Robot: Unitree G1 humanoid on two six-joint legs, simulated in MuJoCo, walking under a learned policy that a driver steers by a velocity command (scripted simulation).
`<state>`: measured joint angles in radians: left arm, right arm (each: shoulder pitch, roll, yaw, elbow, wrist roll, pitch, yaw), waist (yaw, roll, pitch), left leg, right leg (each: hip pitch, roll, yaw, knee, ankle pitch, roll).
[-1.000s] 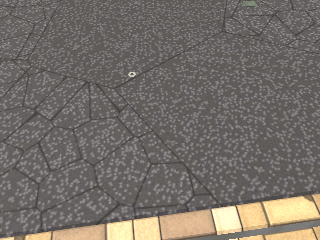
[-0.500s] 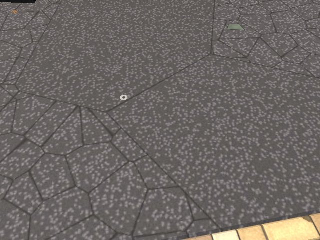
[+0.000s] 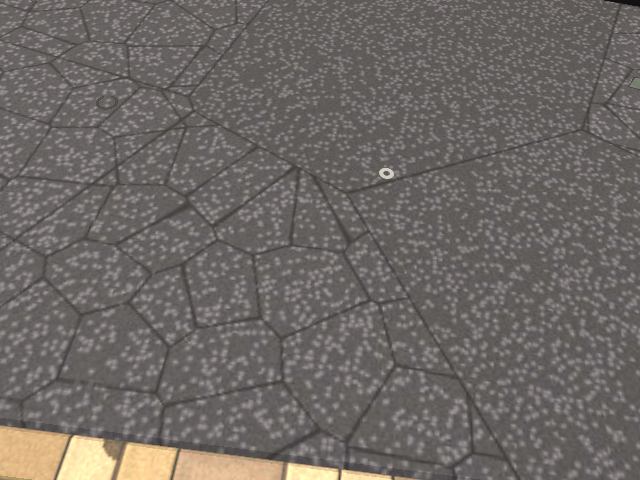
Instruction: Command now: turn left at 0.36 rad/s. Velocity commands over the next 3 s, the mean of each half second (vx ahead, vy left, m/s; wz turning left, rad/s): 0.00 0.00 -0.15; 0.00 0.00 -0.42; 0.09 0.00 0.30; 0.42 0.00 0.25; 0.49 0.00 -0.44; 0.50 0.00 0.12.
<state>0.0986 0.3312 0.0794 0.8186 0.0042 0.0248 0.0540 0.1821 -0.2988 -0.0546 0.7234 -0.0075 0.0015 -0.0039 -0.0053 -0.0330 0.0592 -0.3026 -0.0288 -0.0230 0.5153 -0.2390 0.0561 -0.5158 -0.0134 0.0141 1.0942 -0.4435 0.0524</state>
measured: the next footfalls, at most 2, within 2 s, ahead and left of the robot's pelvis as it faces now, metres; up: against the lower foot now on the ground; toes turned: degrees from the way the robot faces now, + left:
right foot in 0.26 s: +0.04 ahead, -0.14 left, +0.00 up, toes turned -2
right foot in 1.00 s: -0.01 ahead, -0.14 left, +0.00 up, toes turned -23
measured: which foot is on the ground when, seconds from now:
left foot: down 0.00-1.00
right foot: up 0.00-0.24, down 0.26-0.52, up 0.54-0.98, down 1.00-1.00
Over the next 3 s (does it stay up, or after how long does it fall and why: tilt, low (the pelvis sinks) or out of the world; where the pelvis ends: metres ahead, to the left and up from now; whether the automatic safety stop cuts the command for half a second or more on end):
stays up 0.87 -0.22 0.10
